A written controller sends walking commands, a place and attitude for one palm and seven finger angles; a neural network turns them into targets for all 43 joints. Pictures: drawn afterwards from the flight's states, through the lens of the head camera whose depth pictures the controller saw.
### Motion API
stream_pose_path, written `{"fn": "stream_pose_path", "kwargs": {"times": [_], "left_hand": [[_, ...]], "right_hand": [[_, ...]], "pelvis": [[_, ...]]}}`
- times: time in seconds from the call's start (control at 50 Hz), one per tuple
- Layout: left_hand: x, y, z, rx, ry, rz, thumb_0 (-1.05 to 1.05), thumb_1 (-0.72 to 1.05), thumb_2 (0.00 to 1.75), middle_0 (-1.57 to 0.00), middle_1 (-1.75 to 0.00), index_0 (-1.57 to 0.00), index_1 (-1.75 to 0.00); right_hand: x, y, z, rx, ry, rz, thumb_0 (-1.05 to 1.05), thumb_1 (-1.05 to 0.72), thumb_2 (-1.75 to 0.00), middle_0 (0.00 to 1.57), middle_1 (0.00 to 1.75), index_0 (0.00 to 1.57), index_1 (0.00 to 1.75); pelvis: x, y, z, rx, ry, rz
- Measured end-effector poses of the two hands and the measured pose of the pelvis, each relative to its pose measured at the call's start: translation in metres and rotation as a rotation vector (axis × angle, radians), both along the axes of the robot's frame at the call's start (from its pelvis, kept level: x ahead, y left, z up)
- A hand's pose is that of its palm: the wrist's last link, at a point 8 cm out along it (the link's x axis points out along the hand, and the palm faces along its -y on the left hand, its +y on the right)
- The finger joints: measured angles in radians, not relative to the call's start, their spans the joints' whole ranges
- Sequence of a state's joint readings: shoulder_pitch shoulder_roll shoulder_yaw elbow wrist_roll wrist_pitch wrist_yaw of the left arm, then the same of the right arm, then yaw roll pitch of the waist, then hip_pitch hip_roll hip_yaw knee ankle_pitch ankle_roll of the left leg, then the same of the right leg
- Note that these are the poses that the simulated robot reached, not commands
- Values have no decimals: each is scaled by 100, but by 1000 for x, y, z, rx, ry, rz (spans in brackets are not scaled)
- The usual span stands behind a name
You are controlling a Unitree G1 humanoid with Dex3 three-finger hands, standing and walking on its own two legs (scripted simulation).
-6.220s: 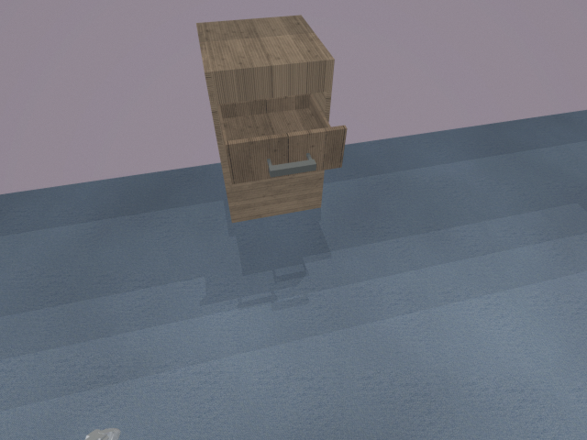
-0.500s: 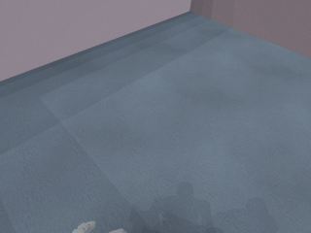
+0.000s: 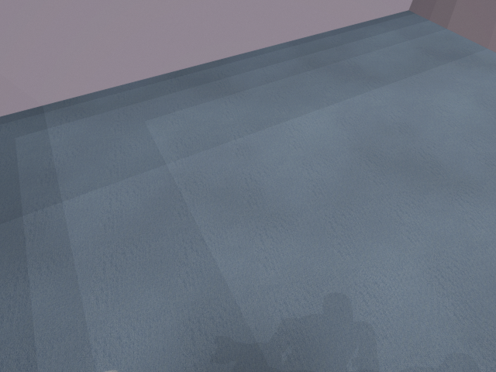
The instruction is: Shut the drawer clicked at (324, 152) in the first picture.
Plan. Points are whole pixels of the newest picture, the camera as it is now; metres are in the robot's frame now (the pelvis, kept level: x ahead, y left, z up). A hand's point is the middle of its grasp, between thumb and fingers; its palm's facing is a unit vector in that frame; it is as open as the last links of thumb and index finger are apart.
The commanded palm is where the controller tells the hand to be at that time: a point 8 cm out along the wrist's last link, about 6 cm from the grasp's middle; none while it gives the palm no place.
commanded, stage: turn to face it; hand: left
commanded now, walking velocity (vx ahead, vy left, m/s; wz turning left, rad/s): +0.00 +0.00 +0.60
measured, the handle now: out of the picture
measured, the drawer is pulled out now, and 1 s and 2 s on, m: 0.24 0.24 0.24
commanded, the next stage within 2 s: none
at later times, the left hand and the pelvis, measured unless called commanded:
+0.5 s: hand out of the picture -0.07 +0.17 -0.17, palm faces +0.39 -0.89 -0.25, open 7.3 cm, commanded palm none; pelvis -0.02 -0.03 +0.00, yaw +21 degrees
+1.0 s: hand out of the picture -0.02 +0.22 -0.15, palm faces +0.59 -0.75 -0.29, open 7.4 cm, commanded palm none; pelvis +0.00 -0.03 -0.01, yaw +37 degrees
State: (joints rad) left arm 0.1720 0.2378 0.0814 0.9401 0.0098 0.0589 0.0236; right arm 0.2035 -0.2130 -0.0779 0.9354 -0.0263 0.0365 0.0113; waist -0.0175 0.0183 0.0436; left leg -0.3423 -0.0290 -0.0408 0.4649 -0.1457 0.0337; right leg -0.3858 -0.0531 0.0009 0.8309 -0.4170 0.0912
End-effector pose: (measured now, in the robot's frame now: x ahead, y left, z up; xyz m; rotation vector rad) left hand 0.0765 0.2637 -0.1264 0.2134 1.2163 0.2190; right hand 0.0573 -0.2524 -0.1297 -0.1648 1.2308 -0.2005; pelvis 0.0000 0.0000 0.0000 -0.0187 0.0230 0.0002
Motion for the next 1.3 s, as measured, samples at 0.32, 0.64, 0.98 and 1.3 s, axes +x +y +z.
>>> {"fn": "stream_pose_path", "kwargs": {"times": [0.32, 0.64, 0.98, 1.3], "left_hand": [[-86, -69, 15, -4, -22, 205, 0, 90, 90, -21, -30, -20, -30], [-211, -23, -28, -63, 156, 502, 0, 91, 90, -21, -30, -20, -30], [-137, -9, 13, 53, -121, 563, 0, 91, 90, -20, -30, -20, -30], [-207, -102, 18, 21, -34, 804, 0, 90, 90, -21, -30, -20, -30]], "right_hand": [[53, -47, -6, 23, 18, 231, 1, -91, -90, 20, 30, 20, 30], [134, 73, 10, -14, -119, 560, 1, -91, -90, 20, 30, 20, 30], [127, 52, -10, 6, 23, 635, 1, -90, -89, 21, 30, 20, 30], [179, 63, -13, 5, 90, 845, 1, -91, -90, 20, 30, 20, 30]], "pelvis": [[-12, -50, 5, 68, -21, 240], [-27, -5, -11, 17, -5, 438], [-8, -25, -4, 31, 3, 636], [5, -48, 4, 78, -7, 863]]}}
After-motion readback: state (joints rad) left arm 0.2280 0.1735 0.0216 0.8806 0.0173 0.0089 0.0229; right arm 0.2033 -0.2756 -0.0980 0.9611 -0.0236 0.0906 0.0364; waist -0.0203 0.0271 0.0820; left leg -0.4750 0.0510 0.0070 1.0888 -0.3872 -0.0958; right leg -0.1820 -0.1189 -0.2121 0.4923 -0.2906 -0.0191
